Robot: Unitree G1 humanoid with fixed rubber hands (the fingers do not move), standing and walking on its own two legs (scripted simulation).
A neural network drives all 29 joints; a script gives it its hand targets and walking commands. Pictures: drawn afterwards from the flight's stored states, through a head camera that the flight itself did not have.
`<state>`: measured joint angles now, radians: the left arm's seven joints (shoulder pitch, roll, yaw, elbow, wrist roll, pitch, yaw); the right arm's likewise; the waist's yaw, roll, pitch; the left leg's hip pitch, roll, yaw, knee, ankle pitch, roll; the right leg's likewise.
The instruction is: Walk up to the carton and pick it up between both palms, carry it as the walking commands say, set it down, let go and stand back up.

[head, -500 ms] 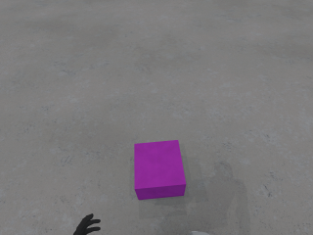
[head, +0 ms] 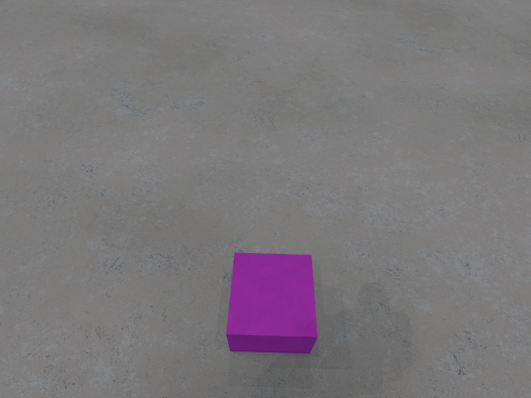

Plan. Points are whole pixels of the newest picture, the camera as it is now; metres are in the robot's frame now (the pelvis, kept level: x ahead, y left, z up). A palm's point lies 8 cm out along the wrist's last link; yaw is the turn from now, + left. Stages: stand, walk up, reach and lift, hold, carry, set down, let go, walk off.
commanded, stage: walk up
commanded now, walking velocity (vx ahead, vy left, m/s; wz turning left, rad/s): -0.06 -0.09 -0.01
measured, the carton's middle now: (271, 302) +0.54 -0.02 -0.67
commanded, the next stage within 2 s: none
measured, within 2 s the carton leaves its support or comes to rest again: neither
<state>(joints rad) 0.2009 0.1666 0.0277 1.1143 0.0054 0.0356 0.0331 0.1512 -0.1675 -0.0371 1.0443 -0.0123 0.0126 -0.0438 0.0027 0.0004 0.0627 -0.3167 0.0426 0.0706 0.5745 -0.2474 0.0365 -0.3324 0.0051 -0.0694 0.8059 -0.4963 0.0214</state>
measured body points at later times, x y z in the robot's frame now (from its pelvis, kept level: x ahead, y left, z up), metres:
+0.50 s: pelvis -0.01 -0.04 +0.01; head -0.01 -0.03 +0.46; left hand +0.03 +0.19 -0.15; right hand -0.02 -0.28 -0.15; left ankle +0.02 +0.09 -0.73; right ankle -0.05 -0.15 -0.73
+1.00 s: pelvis +0.08 +0.03 +0.01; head +0.12 +0.05 +0.46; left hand +0.15 +0.28 -0.15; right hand +0.07 -0.19 -0.14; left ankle +0.07 +0.13 -0.73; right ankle +0.07 -0.09 -0.66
